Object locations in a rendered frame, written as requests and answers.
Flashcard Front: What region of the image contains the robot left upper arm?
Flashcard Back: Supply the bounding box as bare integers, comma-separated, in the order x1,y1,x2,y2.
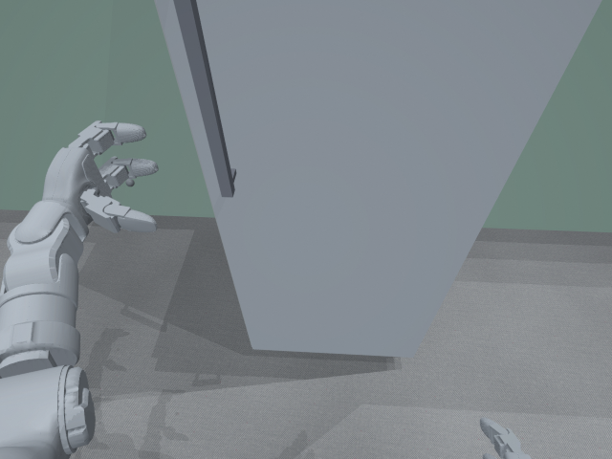
0,365,96,459

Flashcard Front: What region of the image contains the handle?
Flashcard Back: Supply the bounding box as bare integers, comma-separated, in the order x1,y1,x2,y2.
173,0,236,198

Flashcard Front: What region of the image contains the left robot hand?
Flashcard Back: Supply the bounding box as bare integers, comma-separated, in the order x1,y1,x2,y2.
42,120,159,233

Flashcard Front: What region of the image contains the fridge door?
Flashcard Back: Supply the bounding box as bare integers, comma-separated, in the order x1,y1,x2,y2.
156,0,602,358

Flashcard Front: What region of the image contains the right robot hand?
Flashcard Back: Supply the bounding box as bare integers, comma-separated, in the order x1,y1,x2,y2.
480,417,532,459

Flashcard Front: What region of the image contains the robot left forearm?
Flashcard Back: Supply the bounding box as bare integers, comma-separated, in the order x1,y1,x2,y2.
0,200,89,379

